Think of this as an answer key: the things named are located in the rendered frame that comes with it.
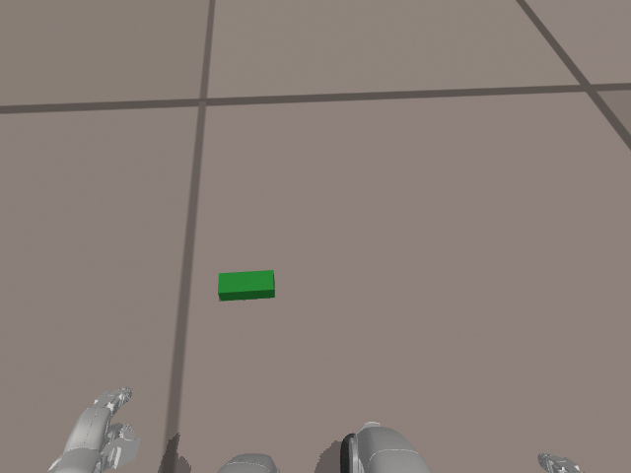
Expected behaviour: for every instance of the carton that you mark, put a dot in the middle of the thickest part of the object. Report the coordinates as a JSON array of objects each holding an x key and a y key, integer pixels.
[{"x": 246, "y": 285}]

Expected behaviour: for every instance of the left robot arm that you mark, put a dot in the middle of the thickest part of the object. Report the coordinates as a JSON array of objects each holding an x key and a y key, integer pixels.
[{"x": 77, "y": 460}]

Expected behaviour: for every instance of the left robot hand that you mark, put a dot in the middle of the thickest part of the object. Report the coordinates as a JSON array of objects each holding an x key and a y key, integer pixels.
[{"x": 117, "y": 444}]

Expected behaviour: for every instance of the right robot hand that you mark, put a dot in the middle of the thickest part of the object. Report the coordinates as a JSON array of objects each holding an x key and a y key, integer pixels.
[{"x": 555, "y": 464}]

